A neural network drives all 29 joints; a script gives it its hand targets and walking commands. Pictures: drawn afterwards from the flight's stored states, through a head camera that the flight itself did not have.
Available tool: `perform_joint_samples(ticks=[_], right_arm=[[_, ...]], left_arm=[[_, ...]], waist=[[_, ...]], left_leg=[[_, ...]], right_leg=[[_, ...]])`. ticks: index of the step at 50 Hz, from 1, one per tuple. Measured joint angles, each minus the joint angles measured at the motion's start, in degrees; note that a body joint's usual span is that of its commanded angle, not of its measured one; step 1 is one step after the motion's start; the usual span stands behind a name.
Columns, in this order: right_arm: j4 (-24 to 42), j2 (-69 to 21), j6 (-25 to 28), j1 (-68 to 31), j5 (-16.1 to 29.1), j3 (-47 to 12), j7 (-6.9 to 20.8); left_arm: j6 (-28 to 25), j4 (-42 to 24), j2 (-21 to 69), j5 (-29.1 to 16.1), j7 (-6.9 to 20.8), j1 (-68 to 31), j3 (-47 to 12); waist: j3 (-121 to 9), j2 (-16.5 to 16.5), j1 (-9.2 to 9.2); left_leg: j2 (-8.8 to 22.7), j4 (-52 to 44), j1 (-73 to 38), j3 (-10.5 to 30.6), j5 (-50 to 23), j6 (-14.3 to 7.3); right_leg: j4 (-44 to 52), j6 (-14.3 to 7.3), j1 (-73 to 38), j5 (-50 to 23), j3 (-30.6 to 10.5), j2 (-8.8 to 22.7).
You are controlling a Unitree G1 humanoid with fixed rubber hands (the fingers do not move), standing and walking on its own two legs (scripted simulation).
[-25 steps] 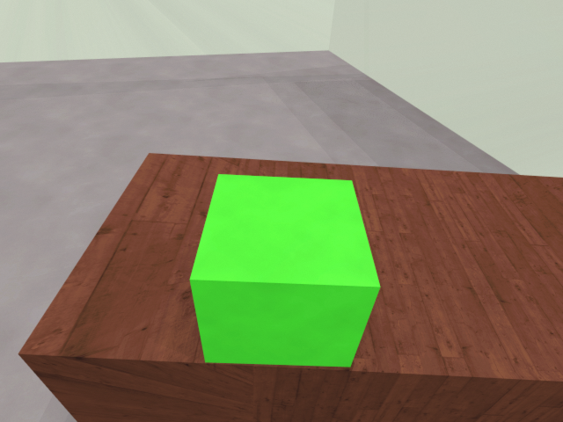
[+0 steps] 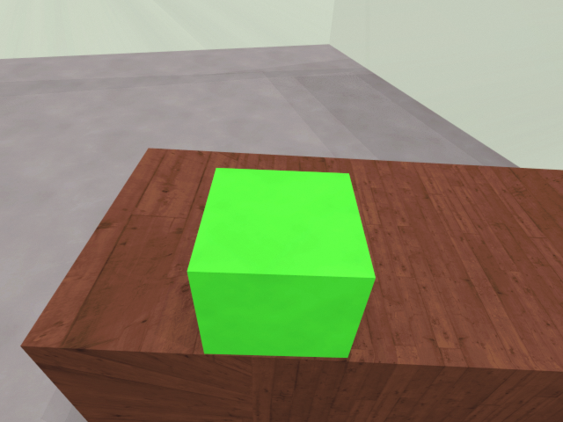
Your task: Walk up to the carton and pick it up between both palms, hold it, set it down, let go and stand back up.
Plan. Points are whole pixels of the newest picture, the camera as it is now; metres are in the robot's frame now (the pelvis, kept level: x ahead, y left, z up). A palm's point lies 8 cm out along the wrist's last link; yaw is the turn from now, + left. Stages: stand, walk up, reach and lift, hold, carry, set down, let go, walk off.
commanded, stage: stand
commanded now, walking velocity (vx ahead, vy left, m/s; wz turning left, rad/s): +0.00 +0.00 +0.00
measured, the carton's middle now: (279, 259) +0.44 +0.01 +0.01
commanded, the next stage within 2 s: none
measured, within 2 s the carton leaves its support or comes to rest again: neither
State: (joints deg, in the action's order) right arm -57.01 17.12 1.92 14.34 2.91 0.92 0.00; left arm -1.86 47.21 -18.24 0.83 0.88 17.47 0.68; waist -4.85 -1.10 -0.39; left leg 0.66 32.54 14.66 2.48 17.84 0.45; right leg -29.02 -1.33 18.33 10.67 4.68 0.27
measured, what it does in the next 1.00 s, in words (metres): stands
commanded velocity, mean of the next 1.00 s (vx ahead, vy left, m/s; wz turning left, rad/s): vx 0.00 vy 0.00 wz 0.00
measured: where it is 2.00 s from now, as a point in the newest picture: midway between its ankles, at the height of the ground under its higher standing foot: outside the picture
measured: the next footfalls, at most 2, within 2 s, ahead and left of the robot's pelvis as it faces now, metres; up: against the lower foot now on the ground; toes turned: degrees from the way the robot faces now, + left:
none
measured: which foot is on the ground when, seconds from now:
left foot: down 0.00-1.00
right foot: down 0.00-1.00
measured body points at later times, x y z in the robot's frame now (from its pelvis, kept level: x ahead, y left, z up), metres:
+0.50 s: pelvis +0.00 +0.00 +0.00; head -0.03 +0.01 +0.45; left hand +0.08 +0.28 -0.12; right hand +0.07 -0.29 -0.12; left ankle +0.00 +0.13 -0.73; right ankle +0.05 -0.11 -0.73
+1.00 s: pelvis +0.00 +0.00 +0.00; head -0.02 +0.00 +0.45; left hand +0.08 +0.28 -0.12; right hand +0.07 -0.29 -0.13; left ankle +0.00 +0.13 -0.73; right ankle +0.05 -0.11 -0.73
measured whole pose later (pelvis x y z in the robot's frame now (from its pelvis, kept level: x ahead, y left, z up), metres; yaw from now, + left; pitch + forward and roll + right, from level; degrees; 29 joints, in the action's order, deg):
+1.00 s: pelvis +0.00 +0.00 +0.00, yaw +0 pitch +0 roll +0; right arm -58.9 17.1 1.7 12.0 2.9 0.9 0.1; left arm -1.8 47.8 -18.2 0.8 0.9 17.5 0.7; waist -3.1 -0.9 -0.4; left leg 0.5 31.3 14.1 2.5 17.0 0.8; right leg -29.0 -1.3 18.3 10.5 4.7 0.5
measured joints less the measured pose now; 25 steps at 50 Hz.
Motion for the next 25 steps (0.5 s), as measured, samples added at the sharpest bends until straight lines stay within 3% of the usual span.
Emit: perform_joint_samples(ticks=[25], right_arm=[[-0.8,0.0,-0.1,-1.0,0.0,0.0,0.1]], left_arm=[[0.0,0.5,0.0,0.0,0.0,0.0,0.0]], waist=[[0.7,0.1,0.00]], left_leg=[[-0.1,-1.0,-0.4,0.0,-0.8,0.3]], right_leg=[[0.0,0.0,0.0,-0.2,0.0,0.2]])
